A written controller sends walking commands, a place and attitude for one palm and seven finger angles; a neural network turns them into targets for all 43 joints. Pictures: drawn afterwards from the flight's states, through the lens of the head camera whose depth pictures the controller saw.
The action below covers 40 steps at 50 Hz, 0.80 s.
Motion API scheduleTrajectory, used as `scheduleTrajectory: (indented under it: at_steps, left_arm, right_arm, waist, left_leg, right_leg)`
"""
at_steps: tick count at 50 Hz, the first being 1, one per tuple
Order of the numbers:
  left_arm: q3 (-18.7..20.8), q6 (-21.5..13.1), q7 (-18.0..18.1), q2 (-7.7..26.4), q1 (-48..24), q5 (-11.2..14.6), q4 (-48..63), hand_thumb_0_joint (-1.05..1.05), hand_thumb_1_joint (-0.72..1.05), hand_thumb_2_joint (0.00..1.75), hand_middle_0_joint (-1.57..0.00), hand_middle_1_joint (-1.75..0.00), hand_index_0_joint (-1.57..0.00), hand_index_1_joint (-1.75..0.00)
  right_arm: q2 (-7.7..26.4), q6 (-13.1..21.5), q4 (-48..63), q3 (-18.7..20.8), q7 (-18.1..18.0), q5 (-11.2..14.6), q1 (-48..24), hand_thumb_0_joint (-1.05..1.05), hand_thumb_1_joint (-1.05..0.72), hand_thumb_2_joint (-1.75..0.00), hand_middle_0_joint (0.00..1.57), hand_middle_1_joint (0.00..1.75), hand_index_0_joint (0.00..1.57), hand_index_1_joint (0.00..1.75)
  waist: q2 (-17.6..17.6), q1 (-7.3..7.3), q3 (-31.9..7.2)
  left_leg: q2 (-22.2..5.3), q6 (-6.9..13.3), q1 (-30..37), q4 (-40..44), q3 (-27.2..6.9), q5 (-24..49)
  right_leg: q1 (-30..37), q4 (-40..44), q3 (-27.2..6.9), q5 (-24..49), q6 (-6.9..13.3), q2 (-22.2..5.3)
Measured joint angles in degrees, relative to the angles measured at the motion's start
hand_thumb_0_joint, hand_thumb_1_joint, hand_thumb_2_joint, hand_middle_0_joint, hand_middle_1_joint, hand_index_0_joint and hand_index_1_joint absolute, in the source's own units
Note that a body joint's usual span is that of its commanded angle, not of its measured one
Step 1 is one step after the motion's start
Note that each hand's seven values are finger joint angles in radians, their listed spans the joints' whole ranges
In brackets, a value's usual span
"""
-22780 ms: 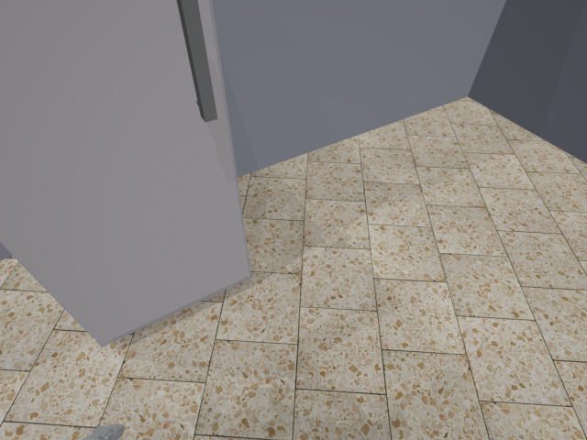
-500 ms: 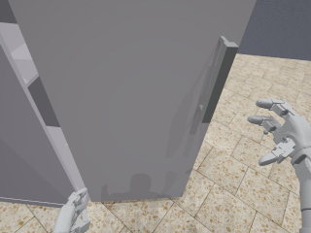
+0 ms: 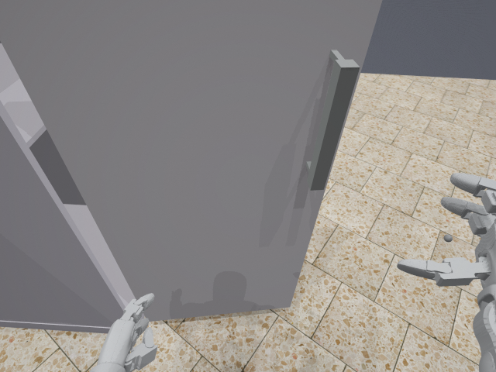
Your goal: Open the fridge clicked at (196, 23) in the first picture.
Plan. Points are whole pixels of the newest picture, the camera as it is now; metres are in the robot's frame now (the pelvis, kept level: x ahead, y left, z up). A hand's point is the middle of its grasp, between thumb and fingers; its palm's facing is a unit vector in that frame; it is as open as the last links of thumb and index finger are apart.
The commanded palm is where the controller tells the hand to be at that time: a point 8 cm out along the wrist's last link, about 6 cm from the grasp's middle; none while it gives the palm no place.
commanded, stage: draw the hand back to the body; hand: right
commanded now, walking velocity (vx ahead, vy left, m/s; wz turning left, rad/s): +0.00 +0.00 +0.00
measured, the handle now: (324, 126) +0.48 -0.14 +0.18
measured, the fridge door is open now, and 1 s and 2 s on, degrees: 81 81 81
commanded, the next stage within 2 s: step back with the hand held close in 0.88 s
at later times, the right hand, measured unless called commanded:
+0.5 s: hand (467, 265) +0.21 -0.27 +0.16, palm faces +0.45 +0.81 -0.37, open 8.8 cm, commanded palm +0.16 -0.30 +0.17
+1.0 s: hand (474, 270) +0.20 -0.27 +0.16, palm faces +0.47 +0.81 -0.35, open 7.4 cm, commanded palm +0.15 -0.30 +0.18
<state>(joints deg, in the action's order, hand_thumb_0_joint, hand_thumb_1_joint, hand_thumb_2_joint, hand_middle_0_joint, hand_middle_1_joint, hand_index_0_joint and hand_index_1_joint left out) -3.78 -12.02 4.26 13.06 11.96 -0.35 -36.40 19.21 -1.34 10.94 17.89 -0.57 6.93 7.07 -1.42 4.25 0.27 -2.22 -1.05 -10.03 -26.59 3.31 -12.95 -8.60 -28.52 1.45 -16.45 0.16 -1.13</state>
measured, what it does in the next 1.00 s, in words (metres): stands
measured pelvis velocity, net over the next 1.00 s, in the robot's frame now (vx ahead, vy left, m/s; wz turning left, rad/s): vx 0.01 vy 0.00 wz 0.01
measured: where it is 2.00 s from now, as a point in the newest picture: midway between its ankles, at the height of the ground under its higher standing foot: outside the picture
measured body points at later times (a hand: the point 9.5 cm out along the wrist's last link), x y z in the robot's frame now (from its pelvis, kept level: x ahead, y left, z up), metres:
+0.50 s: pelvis +0.02 +0.00 +0.00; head -0.01 +0.01 +0.45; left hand +0.21 +0.22 -0.07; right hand +0.18 -0.31 +0.18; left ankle +0.02 +0.13 -0.74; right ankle -0.01 -0.11 -0.74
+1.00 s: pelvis +0.01 +0.00 +0.01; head -0.02 +0.01 +0.45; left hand +0.19 +0.22 -0.08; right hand +0.17 -0.31 +0.18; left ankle +0.02 +0.13 -0.74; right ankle -0.01 -0.11 -0.74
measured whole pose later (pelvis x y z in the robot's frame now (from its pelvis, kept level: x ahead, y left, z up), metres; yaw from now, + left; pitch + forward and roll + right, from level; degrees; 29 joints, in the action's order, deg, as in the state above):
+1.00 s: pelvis +0.01 +0.00 +0.01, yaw +0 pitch -6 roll +1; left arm -1.6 -8.6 5.0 11.9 12.1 -1.5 -39.0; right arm 19.6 3.0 19.7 19.2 -5.8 3.5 22.8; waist -2.1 5.0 1.6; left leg -1.9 -1.2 -4.0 -22.1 2.9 -12.0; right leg -2.1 -23.5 2.0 -15.3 0.1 -1.2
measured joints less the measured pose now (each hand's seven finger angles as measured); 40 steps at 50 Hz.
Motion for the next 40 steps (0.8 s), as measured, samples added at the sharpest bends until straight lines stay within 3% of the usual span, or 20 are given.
scheduleTrajectory:
  at_steps: [4, 10, 19, 27, 34, 40]
  left_arm:
    - [0.57, 1.02, 0.07, -0.11, 1.12, -0.50, -1.82, 0.01, 0.90, 0.90, -0.20, -0.30, -0.20, -0.30]
    - [1.18, 2.30, 0.51, -0.52, 1.60, -0.68, -3.70, 0.01, 0.90, 0.90, -0.20, -0.30, -0.20, -0.30]
    - [2.45, 3.19, 0.20, -0.21, 0.28, -0.81, -2.53, 0.01, 0.90, 0.90, -0.20, -0.30, -0.20, -0.30]
    - [3.13, 3.63, 0.31, 0.02, -0.19, -0.90, -1.45, 0.01, 0.90, 0.90, -0.20, -0.30, -0.20, -0.30]
    - [2.80, 3.40, 0.86, -0.12, -0.69, -0.90, -1.76, 0.01, 0.90, 0.90, -0.20, -0.30, -0.20, -0.30]
    - [2.18, 3.22, 0.93, -0.93, -0.68, -1.10, -2.06, 0.01, 0.90, 0.90, -0.20, -0.30, -0.20, -0.30]
  right_arm:
    - [-0.83, 2.28, 2.39, -1.43, -3.00, -1.77, 4.72, -0.01, 0.16, -0.39, 0.24, 0.92, 0.24, 0.93]
    - [-0.05, 4.04, 3.66, -1.05, -4.80, -3.15, 7.43, 0.00, -0.05, -0.49, 0.23, 0.80, 0.23, 0.80]
    - [0.31, 4.77, 6.33, 0.29, -4.63, -3.25, 12.60, 0.00, -0.37, -0.65, 0.22, 0.61, 0.22, 0.61]
    - [0.71, 4.37, 9.59, 1.43, -4.59, -3.25, 17.65, 0.01, -0.66, -0.78, 0.22, 0.44, 0.22, 0.44]
    - [0.00, 3.96, 9.13, 1.41, -5.46, -3.47, 16.15, 0.02, -0.82, -0.86, 0.21, 0.34, 0.21, 0.35]
    - [-0.14, 3.98, 8.82, 0.87, -5.60, -3.47, 15.41, 0.02, -0.87, -0.89, 0.21, 0.31, 0.21, 0.32]
  waist:
    - [-0.72, 0.36, 0.17]
    - [-0.81, 0.49, 0.17]
    - [-1.28, 0.03, -0.05]
    - [-1.11, 0.82, -0.27]
    - [-1.04, 1.68, 0.66]
    - [-0.92, 1.29, 0.86]
  left_leg:
    - [-0.29, -0.30, 1.22, 0.97, -0.29, 0.08]
    - [-0.41, -0.37, 2.98, 1.79, -0.35, -0.22]
    - [-0.13, -0.35, 4.13, 2.71, -0.79, -0.26]
    - [0.25, -0.18, 5.02, 3.43, -0.47, -0.15]
    - [0.11, -0.13, 5.51, 3.67, 0.07, 0.17]
    - [0.04, -0.11, 5.61, 3.83, -0.02, 0.46]
  right_leg:
    - [1.52, 1.47, 0.31, 0.26, 0.26, 0.35]
    - [3.62, 2.98, 0.41, 0.34, 0.27, 0.51]
    - [5.19, 4.33, 0.90, 0.35, 0.14, 0.29]
    - [5.67, 4.36, 0.61, 0.19, -0.07, -0.09]
    - [5.81, 4.36, 0.06, 0.60, -0.06, 0.04]
    - [6.08, 4.81, 0.15, 1.02, -0.05, 0.14]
